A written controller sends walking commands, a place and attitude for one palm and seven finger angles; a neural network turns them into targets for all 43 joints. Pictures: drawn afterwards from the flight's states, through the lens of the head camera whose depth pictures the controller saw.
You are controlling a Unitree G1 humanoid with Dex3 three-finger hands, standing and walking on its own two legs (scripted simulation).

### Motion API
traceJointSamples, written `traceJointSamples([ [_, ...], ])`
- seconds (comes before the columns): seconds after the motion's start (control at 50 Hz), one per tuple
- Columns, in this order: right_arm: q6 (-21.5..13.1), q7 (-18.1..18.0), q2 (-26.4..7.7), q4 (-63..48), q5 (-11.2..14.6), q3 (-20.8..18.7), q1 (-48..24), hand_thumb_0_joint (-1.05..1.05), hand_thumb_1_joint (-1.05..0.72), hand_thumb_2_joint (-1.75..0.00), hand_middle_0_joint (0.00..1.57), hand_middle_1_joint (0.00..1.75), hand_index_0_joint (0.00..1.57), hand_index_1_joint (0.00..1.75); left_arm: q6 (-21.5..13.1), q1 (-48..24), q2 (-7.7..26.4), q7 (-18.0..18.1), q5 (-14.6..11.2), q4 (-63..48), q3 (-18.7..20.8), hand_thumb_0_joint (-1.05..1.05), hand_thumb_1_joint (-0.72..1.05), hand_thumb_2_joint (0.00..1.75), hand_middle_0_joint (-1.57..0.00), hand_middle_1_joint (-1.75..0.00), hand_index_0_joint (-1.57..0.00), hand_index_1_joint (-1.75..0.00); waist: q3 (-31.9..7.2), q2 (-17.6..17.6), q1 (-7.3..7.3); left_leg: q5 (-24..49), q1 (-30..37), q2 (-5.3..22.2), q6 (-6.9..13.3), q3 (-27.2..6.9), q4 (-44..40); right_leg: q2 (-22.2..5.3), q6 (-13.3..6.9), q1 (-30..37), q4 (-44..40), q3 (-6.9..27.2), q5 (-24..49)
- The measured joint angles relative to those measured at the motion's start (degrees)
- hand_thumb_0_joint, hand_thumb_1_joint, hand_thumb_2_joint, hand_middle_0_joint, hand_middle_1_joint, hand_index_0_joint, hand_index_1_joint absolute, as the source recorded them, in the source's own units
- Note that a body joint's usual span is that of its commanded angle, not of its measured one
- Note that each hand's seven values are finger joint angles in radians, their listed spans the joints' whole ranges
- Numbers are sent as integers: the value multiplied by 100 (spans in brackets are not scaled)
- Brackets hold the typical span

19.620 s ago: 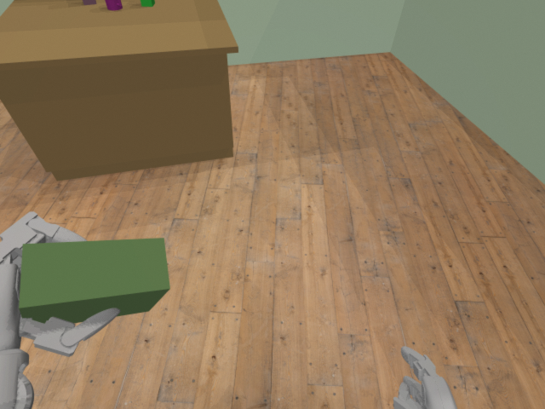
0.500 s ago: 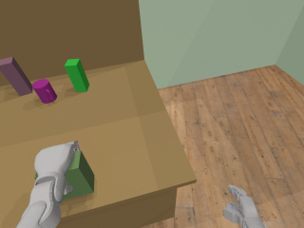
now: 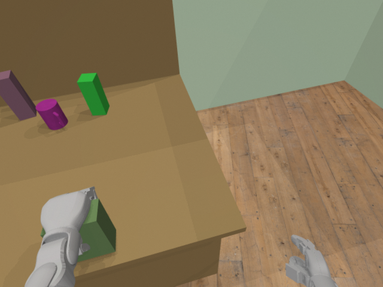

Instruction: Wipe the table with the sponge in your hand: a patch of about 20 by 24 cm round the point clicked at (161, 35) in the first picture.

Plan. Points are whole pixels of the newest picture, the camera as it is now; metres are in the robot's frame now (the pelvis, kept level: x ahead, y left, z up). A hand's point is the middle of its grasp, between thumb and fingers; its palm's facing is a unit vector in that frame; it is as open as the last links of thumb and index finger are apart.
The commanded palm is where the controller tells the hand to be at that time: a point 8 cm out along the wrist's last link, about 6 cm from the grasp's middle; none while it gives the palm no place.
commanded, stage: lower the sponge onto the table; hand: left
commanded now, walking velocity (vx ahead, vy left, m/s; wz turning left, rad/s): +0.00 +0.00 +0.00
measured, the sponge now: (86, 237) +0.21 +0.29 -0.05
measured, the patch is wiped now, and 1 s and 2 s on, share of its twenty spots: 0.00 0.05 0.20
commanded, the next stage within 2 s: wipe forward along the first lane in 0.48 s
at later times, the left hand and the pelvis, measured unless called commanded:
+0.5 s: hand (82, 224) +0.22 +0.29 -0.01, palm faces -0.10 -0.08 -0.99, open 10.1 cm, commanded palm +0.20 +0.28 +0.04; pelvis -0.01 +0.00 +0.00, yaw +0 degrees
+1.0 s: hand (84, 208) +0.26 +0.31 -0.01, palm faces -0.14 -0.02 -0.99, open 10.1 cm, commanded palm +0.25 +0.31 +0.02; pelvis -0.02 -0.01 -0.01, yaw +1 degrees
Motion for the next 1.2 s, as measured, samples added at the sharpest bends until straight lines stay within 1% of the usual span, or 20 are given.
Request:
traceJointSamples([
  [0.1,-27,-11,15,-3,-13,-13,10,2,-91,-90,20,30,20,30,-109,-89,16,8,58,156,-10,-1,-50,103,-69,-135,-73,-134,10,-34,3,-15,-70,0,1,-21,69,0,-1,-53,47,-22,-10],
  [0.22,-27,6,30,-2,-17,-40,45,1,-91,-90,20,30,20,30,-221,-125,-53,144,117,233,-24,-1,-50,103,-69,-135,-73,-134,-22,-32,-10,-32,-171,-7,12,-7,142,-10,11,-160,125,-10,-25],
  [0.38,25,28,38,15,13,-50,130,2,-91,-90,20,30,20,30,-95,-179,-138,292,154,330,-103,-1,-50,103,-70,-135,-73,-134,-85,-23,-31,-39,-285,-30,27,-8,218,-34,29,-281,227,-14,-50],
  [0.46,66,18,46,44,28,-33,145,2,-91,-90,20,30,20,30,-72,-240,-158,313,128,423,-97,-1,-50,103,-70,-135,-73,-134,-111,-20,-36,-37,-317,-30,29,-8,240,-34,28,-316,254,-14,-51],
  [0.62,117,30,43,12,47,-27,175,2,-91,-90,20,30,20,30,-44,-311,-177,362,163,549,-91,-1,-50,103,-70,-135,-73,-134,-158,-23,-57,-34,-401,-17,20,-1,296,-24,17,-409,323,-8,-50],
  [0.7,128,-17,14,18,71,-14,194,1,-91,-90,20,30,20,30,-61,-506,-153,331,158,733,-123,-1,-50,103,-70,-135,-74,-134,-160,-33,-54,-24,-475,-24,13,-35,342,-31,8,-475,377,-45,-60],
  [0.8,147,-93,-8,60,97,1,205,1,-91,-90,20,30,20,30,-140,-1016,-72,284,211,1178,-113,-1,-50,103,-71,-134,-75,-133,-162,-46,-47,-6,-659,-25,-8,-91,434,-34,-16,-646,479,-106,-69],
  [0.92,187,-122,-5,37,130,18,298,1,-91,-90,20,30,20,30,-261,-1551,57,218,220,1794,7,-1,-51,103,-71,-133,-75,-132,-232,-51,-132,-16,-945,6,-38,-112,574,-6,-51,-930,616,-132,-82],
  [1.02,209,-136,-35,30,141,14,471,1,-91,-90,20,30,20,30,-469,-1879,218,198,229,2232,177,0,-51,103,-72,-133,-76,-132,-299,-61,-220,-58,-1196,44,-52,-123,726,30,-80,-1174,746,-147,-108],
  [1.12,236,-117,-107,45,145,-44,665,1,-91,-90,20,30,20,30,-665,-2056,363,236,233,2535,357,0,-52,103,-72,-132,-76,-131,-359,-52,-309,-113,-1434,87,-69,-123,890,70,-106,-1403,876,-150,-138],
  [1.2,242,-106,-178,70,150,-105,807,1,-91,-90,20,30,20,30,-761,-2149,415,292,241,2707,401,0,-53,104,-72,-132,-77,-131,-389,-27,-349,-145,-1596,101,-68,-128,1001,82,-115,-1562,978,-158,-163],
])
